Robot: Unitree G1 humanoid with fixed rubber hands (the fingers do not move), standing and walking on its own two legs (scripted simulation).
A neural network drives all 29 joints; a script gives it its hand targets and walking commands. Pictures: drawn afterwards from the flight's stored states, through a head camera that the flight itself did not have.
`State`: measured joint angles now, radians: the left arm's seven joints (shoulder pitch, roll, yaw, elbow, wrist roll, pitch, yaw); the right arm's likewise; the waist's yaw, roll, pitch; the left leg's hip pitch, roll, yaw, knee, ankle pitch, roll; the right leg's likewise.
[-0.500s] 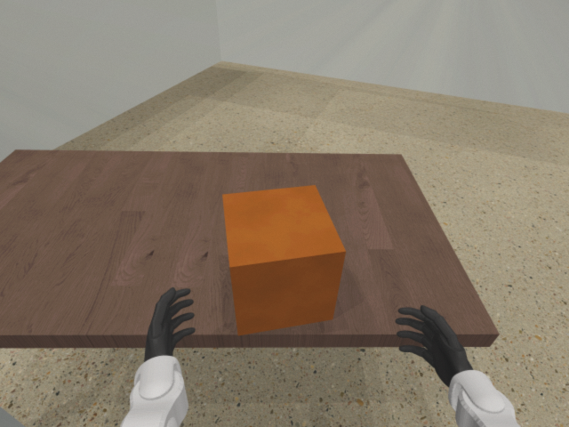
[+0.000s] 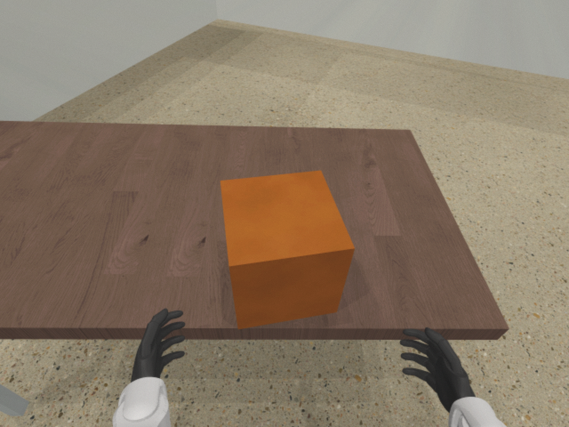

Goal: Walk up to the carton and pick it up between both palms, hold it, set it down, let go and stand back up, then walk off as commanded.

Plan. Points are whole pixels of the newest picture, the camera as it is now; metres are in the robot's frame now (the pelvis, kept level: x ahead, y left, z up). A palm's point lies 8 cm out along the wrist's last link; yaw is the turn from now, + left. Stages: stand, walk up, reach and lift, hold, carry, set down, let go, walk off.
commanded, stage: set down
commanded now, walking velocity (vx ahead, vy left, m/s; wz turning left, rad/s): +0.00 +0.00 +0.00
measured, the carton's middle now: (280, 248) +0.42 +0.04 -0.01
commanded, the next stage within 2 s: let go in 1.32 s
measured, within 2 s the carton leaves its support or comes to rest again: neither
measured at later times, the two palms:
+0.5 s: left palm (140, 394) +0.18 +0.21 -0.04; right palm (448, 396) +0.19 -0.21 -0.03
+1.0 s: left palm (131, 413) +0.16 +0.23 -0.06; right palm (436, 414) +0.18 -0.20 -0.06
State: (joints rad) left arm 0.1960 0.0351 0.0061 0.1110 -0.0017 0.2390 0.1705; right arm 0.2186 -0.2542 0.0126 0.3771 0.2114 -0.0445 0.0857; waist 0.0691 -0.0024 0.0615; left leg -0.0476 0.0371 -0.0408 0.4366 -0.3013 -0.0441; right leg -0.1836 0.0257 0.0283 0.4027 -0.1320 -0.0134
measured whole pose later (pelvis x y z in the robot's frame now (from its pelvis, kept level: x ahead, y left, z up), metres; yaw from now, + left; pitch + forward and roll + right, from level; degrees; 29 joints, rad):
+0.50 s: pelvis +0.01 +0.01 +0.00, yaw +0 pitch -4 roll -1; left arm 0.28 0.09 0.01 0.20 0.00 0.18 0.10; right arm 0.27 -0.23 0.01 0.39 0.17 -0.10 0.05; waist 0.05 0.00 0.06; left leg -0.05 0.04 -0.04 0.44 -0.32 -0.04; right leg -0.18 0.03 0.03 0.40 -0.14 -0.01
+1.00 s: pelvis +0.02 +0.01 +0.00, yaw +0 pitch -4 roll -1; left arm 0.28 0.14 0.01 0.34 0.00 0.17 0.06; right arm 0.26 -0.17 0.01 0.53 0.06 -0.12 0.02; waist 0.05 0.01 0.06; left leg -0.04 0.04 -0.04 0.44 -0.33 -0.03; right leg -0.18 0.03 0.03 0.40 -0.15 0.00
